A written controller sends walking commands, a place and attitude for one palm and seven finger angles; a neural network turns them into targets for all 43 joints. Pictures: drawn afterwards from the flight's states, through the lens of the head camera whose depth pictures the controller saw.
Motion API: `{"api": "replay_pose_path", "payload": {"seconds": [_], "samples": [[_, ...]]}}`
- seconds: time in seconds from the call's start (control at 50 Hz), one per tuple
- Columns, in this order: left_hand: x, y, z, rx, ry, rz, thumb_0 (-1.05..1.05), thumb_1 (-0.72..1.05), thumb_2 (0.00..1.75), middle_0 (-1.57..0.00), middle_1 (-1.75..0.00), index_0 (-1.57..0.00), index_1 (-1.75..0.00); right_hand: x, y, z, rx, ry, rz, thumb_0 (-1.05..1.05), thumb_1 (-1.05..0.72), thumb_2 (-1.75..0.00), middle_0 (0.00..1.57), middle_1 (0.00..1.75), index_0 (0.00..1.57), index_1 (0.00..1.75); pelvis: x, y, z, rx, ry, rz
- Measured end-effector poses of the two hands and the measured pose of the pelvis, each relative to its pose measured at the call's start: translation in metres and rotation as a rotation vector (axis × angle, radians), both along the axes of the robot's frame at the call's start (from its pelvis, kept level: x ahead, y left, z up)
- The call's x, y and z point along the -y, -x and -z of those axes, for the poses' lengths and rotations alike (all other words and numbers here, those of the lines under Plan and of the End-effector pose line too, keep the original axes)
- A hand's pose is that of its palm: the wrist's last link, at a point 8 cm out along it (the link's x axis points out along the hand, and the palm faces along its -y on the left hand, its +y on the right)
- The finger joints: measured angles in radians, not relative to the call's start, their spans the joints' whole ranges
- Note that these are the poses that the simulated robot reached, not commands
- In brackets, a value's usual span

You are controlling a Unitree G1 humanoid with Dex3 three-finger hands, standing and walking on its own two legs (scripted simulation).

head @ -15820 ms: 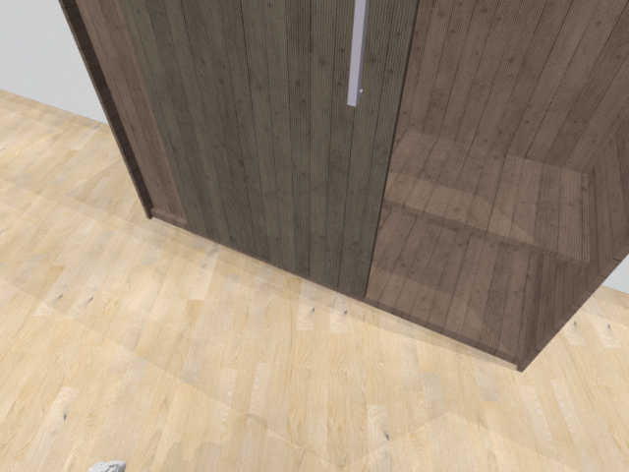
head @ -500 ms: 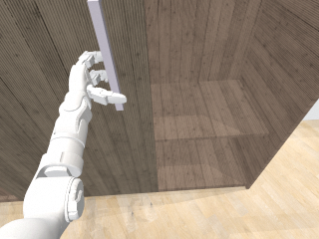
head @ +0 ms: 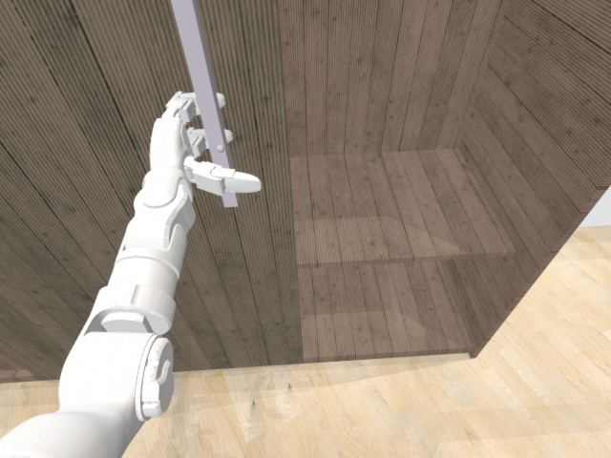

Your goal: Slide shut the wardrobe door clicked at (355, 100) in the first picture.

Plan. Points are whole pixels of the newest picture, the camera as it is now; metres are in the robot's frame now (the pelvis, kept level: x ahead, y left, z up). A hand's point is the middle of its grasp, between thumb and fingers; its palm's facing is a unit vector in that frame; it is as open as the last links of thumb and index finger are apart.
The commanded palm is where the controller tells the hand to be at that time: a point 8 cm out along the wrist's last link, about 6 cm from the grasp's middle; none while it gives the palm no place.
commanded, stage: slide the fingers in behind the handle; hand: left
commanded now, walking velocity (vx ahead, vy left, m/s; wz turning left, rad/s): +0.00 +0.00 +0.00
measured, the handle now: (214, 113) +0.50 +0.12 +0.22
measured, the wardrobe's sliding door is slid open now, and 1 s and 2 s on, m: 0.57 0.57 0.57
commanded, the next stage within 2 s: grip the handle and tug to test in 1.04 s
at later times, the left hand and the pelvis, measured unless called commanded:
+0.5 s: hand (233, 147) +0.45 +0.09 +0.20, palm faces +0.07 -1.00 +0.01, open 14.0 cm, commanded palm +0.43 +0.14 +0.19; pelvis +0.01 -0.01 +0.00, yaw +0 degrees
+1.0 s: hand (230, 150) +0.44 +0.10 +0.20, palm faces +0.05 -1.00 +0.01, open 14.1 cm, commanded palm +0.42 +0.14 +0.19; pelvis +0.01 +0.00 +0.00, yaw +0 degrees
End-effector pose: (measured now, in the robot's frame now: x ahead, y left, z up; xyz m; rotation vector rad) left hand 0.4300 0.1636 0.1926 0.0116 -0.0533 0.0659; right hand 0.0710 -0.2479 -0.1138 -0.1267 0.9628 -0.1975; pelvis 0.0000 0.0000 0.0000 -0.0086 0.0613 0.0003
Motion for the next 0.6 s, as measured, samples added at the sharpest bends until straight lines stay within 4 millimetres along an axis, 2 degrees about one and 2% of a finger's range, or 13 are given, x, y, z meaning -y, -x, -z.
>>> {"api": "replay_pose_path", "payload": {"seconds": [0.14, 0.6], "samples": [[0.016, 0.001, -0.003, 0.011, 0.015, 0.028, -0.01, -0.50, 0.30, -0.31, -1.21, -0.30, -1.20, 0.002, -0.002, 0.000, 0.002, -0.005, 0.004, 0.01, -0.90, -0.90, 0.20, 0.30, 0.20, 0.30, 0.002, -0.003, 0.000, 0.004, -0.001, 0.002], [0.017, 0.003, -0.003, 0.001, 0.014, 0.000, -0.01, -0.50, 0.30, -0.30, -1.20, -0.28, -1.20, 0.008, -0.022, -0.004, 0.023, -0.004, -0.009, 0.01, -0.90, -0.90, 0.20, 0.30, 0.20, 0.30, 0.009, -0.009, -0.002, 0.009, -0.005, -0.002]]}}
